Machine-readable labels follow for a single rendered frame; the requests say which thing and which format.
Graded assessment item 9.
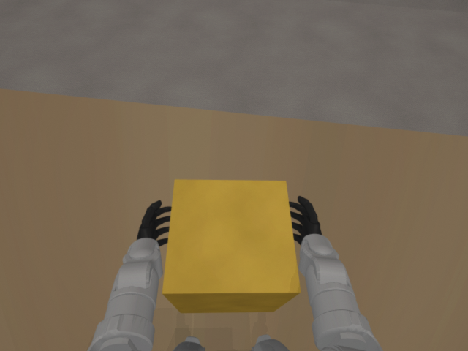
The carton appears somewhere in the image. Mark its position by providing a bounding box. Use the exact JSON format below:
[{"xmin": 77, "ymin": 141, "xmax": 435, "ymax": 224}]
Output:
[{"xmin": 162, "ymin": 179, "xmax": 301, "ymax": 313}]

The robot shin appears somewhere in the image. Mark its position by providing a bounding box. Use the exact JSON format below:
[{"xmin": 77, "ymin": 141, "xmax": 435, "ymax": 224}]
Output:
[
  {"xmin": 256, "ymin": 334, "xmax": 271, "ymax": 344},
  {"xmin": 185, "ymin": 336, "xmax": 200, "ymax": 344}
]

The right robot hand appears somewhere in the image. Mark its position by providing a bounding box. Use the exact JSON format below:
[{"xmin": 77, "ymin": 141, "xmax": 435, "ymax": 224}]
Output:
[{"xmin": 289, "ymin": 196, "xmax": 322, "ymax": 245}]

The robot left forearm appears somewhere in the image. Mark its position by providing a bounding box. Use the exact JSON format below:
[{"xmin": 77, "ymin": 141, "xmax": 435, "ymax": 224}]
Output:
[{"xmin": 87, "ymin": 238, "xmax": 163, "ymax": 351}]

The robot right forearm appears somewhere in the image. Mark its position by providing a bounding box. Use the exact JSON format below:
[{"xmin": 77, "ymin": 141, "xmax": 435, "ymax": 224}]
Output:
[{"xmin": 298, "ymin": 234, "xmax": 383, "ymax": 351}]

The robot left shin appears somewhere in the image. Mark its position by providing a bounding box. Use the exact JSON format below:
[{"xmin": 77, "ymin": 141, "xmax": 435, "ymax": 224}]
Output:
[{"xmin": 185, "ymin": 336, "xmax": 200, "ymax": 344}]

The robot right shin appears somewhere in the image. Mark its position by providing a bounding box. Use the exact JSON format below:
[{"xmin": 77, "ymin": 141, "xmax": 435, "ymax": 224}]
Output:
[{"xmin": 256, "ymin": 334, "xmax": 271, "ymax": 344}]

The left robot hand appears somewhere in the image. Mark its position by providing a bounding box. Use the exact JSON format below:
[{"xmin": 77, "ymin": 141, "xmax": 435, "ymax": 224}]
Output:
[{"xmin": 137, "ymin": 200, "xmax": 172, "ymax": 246}]

